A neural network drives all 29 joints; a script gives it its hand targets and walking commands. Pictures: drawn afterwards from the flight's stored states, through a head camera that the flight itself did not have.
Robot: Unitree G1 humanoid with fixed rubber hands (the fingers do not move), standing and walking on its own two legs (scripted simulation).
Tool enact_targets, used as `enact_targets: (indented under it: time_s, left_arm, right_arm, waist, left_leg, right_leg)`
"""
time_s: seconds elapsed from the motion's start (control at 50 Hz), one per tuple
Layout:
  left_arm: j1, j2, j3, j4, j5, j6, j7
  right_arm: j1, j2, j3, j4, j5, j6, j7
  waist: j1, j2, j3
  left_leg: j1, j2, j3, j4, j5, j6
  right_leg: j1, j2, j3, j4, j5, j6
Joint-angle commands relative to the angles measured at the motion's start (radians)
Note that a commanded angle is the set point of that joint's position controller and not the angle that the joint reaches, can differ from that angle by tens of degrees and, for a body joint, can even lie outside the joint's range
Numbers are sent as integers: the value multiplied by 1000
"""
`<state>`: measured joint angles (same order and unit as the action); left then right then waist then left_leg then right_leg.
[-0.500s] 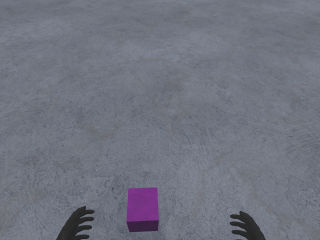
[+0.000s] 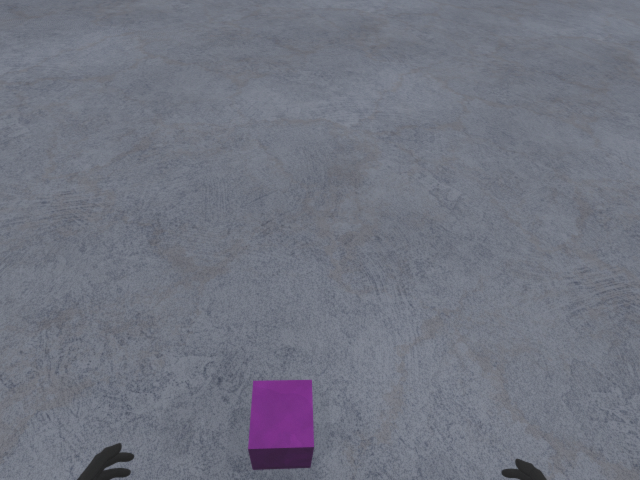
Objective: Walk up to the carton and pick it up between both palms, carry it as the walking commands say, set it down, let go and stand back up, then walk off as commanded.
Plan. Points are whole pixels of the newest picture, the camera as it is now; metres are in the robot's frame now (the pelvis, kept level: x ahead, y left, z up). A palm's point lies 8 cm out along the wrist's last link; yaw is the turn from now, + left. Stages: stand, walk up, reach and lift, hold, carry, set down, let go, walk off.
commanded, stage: stand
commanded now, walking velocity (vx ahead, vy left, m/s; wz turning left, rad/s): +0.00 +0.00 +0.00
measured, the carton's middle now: (282, 424) +0.44 +0.07 -0.67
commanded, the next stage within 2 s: walk off in 1.60 s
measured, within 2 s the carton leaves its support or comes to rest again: neither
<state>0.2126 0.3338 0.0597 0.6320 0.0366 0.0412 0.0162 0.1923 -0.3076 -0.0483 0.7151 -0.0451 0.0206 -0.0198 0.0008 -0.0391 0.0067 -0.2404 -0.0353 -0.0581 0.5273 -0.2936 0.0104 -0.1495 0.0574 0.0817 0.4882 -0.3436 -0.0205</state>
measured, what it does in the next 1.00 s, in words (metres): stands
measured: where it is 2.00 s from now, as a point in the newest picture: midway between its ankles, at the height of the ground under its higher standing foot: outside the picture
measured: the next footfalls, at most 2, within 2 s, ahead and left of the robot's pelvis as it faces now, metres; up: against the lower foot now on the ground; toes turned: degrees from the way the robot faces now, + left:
none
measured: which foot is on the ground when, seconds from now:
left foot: down 0.00-1.00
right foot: down 0.00-1.00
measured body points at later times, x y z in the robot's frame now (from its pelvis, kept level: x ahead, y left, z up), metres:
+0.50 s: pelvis +0.01 +0.01 +0.00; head +0.02 +0.03 +0.45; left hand +0.14 +0.31 -0.11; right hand +0.13 -0.28 -0.09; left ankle -0.01 +0.11 -0.74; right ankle -0.05 -0.11 -0.74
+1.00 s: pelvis -0.01 +0.01 +0.01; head -0.01 +0.03 +0.46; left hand +0.10 +0.32 -0.11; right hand +0.10 -0.30 -0.10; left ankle -0.01 +0.11 -0.74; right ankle -0.05 -0.11 -0.74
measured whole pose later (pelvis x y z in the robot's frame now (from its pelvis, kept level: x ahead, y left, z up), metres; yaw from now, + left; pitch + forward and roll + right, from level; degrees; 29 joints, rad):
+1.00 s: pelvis -0.01 +0.01 +0.01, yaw +0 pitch -2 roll +0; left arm 0.17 0.37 0.02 0.90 0.03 0.00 0.02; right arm 0.12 -0.36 -0.02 0.97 -0.02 -0.01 -0.02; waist 0.00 -0.03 0.03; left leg -0.15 -0.05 -0.04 0.40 -0.21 0.03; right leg -0.06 0.03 0.10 0.36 -0.27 0.00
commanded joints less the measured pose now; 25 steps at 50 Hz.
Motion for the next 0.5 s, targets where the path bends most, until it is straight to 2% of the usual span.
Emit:
enact_targets:
  time_s: [0.0,0.24,0.48]
  left_arm:
    - [-40,118,22,-39,-3,-29,7]
    - [-35,148,3,60,-5,-38,19]
    - [-49,159,-3,119,-7,-44,21]
  right_arm:
    - [-57,-136,-27,-39,4,-23,-7]
    - [-62,-175,-22,55,12,-27,-15]
    - [-84,-187,-20,111,17,-32,-13]
  waist:
    - [-2,53,-79]
    - [-7,47,-77]
    - [-7,36,-54]
  left_leg:
    - [74,95,-65,-58,318,0]
    - [137,107,-76,-72,445,9]
    - [151,110,-85,-111,397,12]
  right_leg:
    - [-8,-94,55,-52,311,23]
    - [11,-107,55,-55,398,23]
    - [16,-118,66,-97,352,20]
